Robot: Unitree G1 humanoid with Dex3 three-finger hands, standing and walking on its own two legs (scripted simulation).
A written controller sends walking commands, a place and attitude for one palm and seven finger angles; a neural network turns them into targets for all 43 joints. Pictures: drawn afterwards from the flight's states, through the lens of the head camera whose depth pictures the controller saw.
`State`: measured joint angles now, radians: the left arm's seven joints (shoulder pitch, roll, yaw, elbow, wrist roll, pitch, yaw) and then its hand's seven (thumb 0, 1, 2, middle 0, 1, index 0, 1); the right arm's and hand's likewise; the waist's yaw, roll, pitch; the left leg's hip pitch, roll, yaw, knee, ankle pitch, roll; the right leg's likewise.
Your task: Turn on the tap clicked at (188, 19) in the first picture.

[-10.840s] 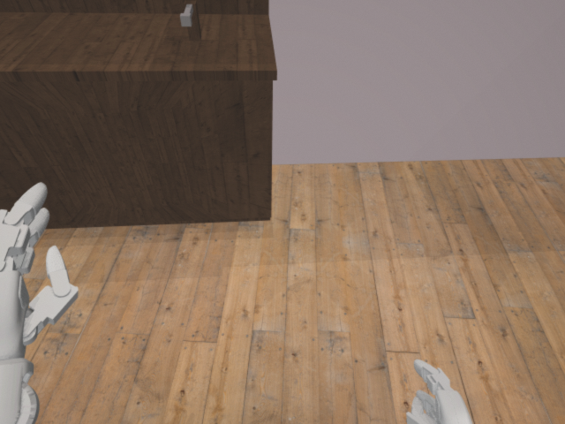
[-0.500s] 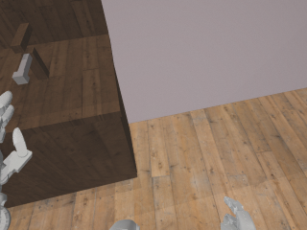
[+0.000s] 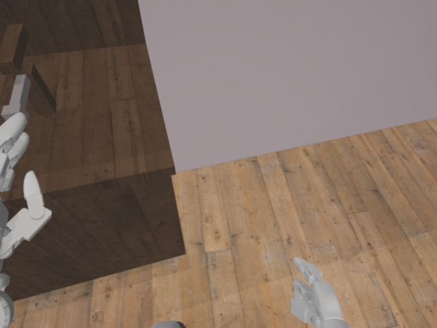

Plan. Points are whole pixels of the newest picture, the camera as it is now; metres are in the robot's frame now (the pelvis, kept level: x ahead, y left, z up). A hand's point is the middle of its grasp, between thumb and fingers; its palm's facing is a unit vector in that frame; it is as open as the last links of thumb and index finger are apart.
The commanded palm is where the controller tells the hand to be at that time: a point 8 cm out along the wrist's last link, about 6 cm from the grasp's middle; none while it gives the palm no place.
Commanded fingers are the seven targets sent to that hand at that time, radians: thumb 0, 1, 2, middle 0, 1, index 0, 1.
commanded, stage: come to a stop and stand still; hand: left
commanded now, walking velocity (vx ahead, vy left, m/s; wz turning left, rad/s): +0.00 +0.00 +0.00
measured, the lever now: (15, 114) +0.42 +0.41 +0.12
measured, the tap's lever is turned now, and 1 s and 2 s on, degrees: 0 0 0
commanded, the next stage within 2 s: look again from close up in 0.84 s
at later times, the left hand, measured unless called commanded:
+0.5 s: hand (45, 276) +0.15 +0.21 +0.16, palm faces +0.42 -0.83 -0.36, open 7.4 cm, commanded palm +0.11 +0.24 +0.18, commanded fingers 0.00 0.90 0.90 -0.20 -0.30 -0.20 -0.30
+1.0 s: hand out of the picture +0.15 +0.25 +0.19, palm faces +0.48 -0.73 -0.49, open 7.4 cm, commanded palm +0.07 +0.25 +0.18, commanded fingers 0.00 0.90 0.90 -0.20 -0.30 -0.20 -0.30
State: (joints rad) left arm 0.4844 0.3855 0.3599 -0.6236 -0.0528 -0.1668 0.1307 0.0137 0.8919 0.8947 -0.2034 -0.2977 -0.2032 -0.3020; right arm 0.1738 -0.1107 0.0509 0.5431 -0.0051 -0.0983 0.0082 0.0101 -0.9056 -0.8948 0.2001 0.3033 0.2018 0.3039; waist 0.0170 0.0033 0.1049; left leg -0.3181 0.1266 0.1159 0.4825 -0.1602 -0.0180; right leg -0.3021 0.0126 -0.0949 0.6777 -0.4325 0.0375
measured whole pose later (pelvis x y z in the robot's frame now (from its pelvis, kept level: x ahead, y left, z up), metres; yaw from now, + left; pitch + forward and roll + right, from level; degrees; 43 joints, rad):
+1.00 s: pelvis -0.08 -0.03 +0.00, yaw +2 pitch -2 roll -1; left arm 0.20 0.51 0.39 -0.36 0.03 -0.19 0.10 0.01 0.88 0.89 -0.22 -0.30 -0.21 -0.30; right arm 0.29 -0.20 0.02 0.62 -0.01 -0.10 -0.06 0.01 -0.91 -0.90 0.20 0.30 0.20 0.30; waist 0.06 -0.02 0.06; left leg -0.27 0.01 0.05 0.54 -0.23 0.03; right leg -0.28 0.03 -0.13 0.44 -0.12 -0.05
